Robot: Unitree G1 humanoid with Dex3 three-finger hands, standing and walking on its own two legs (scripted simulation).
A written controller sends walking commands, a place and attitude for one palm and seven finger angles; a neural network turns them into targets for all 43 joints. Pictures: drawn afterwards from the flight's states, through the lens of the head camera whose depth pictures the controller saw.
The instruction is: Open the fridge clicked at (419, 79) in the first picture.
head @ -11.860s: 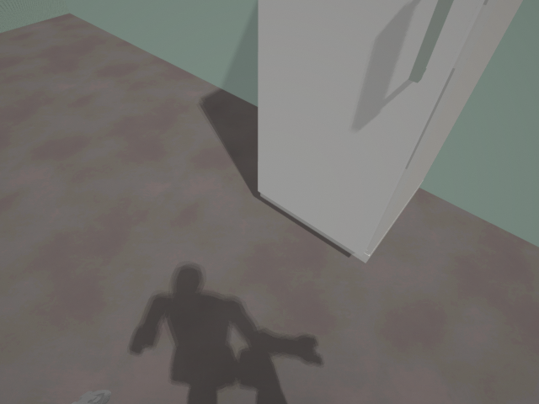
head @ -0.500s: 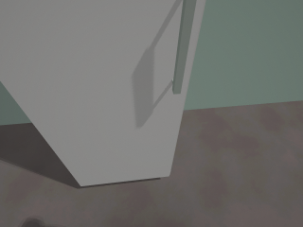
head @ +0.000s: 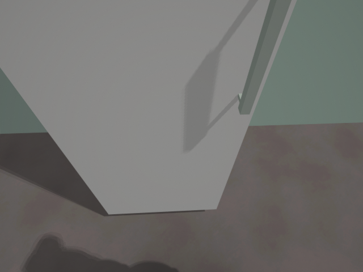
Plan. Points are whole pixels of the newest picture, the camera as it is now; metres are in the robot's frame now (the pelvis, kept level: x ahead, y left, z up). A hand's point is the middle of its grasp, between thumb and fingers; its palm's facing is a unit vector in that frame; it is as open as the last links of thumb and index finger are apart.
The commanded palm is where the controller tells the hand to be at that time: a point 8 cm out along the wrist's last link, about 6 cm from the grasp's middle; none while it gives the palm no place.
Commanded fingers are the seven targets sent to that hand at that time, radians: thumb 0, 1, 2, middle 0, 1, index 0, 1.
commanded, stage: come to a stop and stand still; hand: right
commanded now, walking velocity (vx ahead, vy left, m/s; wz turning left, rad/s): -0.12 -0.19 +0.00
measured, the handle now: (258, 53) +0.47 -0.12 +0.24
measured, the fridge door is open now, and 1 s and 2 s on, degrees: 0 0 0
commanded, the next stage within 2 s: look again from close up in 1.88 s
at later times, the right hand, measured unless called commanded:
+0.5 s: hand out of the picture +0.05 -0.25 -0.16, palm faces -0.03 +0.97 -0.25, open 7.4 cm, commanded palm none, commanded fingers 0.00 -0.90 -0.90 0.20 0.30 0.20 0.30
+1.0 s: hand out of the picture +0.09 -0.25 -0.16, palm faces -0.08 +0.97 -0.23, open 7.4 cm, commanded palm none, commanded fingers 0.00 -0.90 -0.90 0.20 0.30 0.20 0.30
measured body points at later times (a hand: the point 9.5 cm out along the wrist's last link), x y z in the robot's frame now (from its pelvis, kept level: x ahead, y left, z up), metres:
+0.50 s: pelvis +0.02 -0.06 +0.00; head +0.01 -0.05 +0.45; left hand +0.05 +0.17 -0.15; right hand +0.05 -0.30 -0.14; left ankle +0.03 +0.08 -0.73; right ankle +0.04 -0.12 -0.73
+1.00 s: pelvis +0.04 -0.07 +0.01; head +0.07 -0.06 +0.46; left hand +0.06 +0.18 -0.15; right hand +0.09 -0.30 -0.14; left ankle +0.03 +0.08 -0.73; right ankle +0.04 -0.12 -0.73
